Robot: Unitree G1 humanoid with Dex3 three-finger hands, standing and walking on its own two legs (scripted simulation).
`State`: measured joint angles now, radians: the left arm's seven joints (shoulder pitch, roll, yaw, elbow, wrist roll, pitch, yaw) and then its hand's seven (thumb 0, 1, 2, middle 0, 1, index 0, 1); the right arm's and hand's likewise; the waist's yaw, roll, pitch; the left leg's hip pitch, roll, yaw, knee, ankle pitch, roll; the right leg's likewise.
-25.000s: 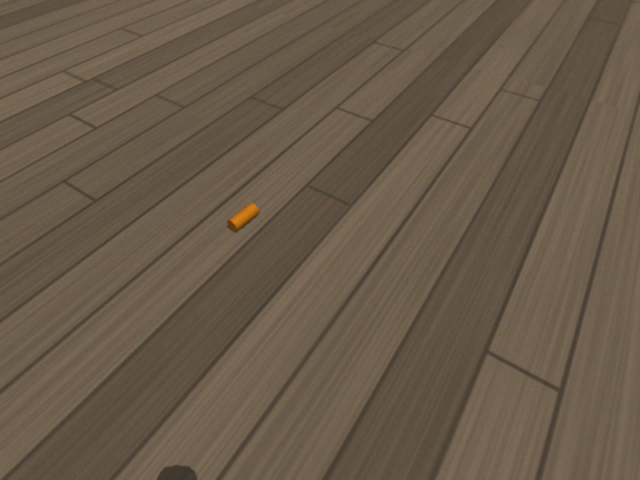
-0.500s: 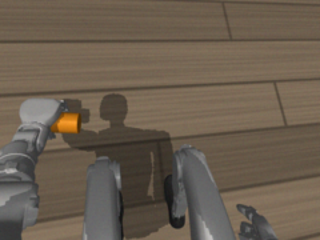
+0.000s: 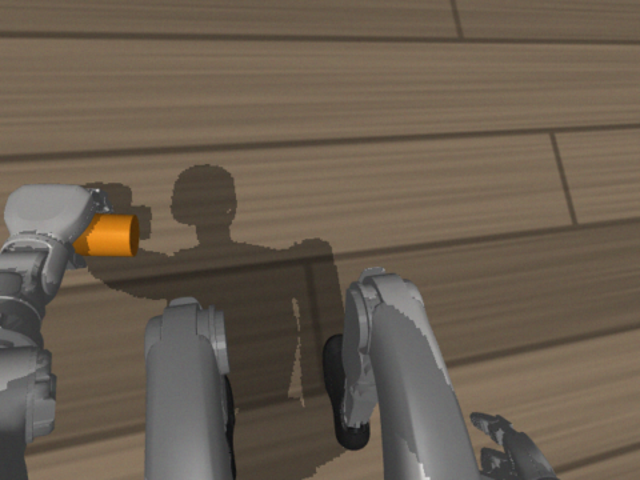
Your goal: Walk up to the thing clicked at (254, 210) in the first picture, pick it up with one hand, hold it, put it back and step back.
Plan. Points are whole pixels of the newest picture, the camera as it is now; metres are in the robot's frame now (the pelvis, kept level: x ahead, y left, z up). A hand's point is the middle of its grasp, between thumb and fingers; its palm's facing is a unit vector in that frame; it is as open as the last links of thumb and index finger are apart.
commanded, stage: crouch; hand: left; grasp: from above
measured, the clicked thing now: (81, 234) +0.43 +0.27 -0.21
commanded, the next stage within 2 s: lower in 0.14 s
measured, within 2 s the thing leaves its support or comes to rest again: neither
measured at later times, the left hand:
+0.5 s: hand (82, 239) +0.42 +0.28 -0.23, palm faces -0.52 -0.02 -0.85, open 8.6 cm
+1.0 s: hand (96, 238) +0.44 +0.27 -0.29, palm faces -0.49 -0.03 -0.87, open 8.6 cm
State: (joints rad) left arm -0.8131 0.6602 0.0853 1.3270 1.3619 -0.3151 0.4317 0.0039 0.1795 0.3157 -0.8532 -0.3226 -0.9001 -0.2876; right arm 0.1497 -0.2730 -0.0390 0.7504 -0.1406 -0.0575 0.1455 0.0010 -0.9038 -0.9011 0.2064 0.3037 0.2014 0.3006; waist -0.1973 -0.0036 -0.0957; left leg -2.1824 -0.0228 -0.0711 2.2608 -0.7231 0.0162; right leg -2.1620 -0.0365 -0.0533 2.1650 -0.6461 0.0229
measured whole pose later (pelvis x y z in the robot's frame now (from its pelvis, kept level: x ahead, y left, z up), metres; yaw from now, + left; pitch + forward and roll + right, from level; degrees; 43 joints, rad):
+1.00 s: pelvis +0.01 +0.00 -0.07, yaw -3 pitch +33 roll -9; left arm -0.91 0.81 0.17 1.56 1.43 -0.35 0.57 0.00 0.18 0.32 -0.90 -0.18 -0.93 -0.20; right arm 0.09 -0.29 0.06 0.78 -0.23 -0.11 0.19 0.00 -0.90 -0.90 0.21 0.30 0.20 0.30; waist -0.27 -0.05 0.02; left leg -2.34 -0.02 -0.13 2.52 -0.77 0.01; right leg -2.31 -0.02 -0.10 2.38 -0.66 0.02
